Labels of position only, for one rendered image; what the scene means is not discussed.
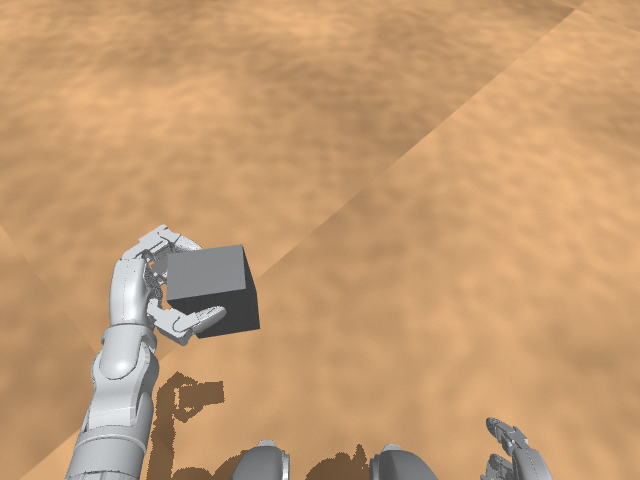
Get left robot arm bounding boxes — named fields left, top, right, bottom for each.
left=64, top=323, right=159, bottom=480

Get left robot hand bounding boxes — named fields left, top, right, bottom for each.
left=109, top=225, right=227, bottom=346

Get carton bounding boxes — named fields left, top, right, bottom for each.
left=166, top=244, right=260, bottom=339

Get right robot hand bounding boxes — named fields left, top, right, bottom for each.
left=480, top=417, right=554, bottom=480

